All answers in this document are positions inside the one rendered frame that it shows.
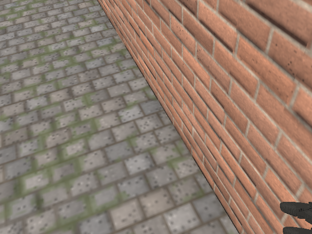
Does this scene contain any right robot hand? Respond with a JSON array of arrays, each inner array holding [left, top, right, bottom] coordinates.
[[280, 202, 312, 234]]

